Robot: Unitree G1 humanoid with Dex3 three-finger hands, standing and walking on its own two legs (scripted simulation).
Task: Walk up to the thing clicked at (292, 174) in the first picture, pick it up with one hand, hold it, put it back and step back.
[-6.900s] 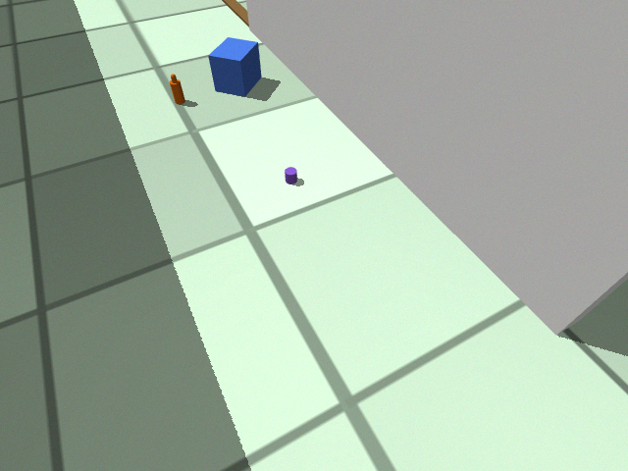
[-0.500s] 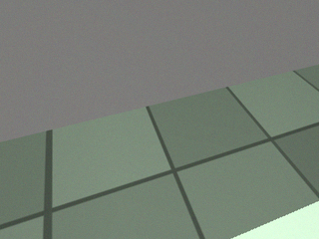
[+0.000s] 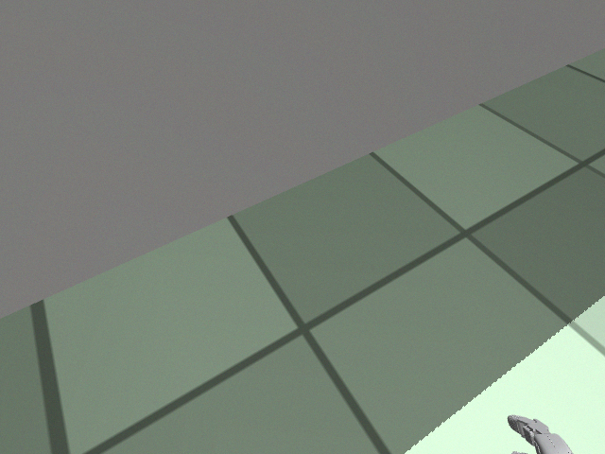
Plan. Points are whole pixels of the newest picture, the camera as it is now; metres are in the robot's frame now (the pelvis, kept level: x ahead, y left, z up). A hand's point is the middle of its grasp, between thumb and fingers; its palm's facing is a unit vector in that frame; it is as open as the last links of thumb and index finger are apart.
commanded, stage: walk up
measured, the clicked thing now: out of the picture +0.20 -1.40 -0.74
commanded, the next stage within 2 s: none
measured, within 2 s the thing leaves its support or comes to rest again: neither
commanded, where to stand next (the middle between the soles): +0.26 +0.08 m, yaw -103 degrees
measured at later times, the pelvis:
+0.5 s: pelvis +0.17 +0.01 +0.00, yaw -25 degrees
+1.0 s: pelvis +0.31 +0.17 -0.01, yaw -56 degrees
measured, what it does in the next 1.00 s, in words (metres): walks ahead, turning right: right foot, then left foot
